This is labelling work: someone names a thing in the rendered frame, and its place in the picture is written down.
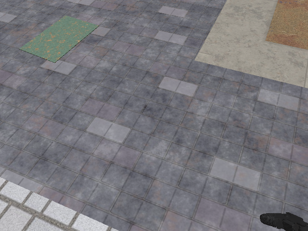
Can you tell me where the robot right hand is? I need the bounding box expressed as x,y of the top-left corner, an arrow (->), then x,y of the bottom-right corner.
260,212 -> 308,231

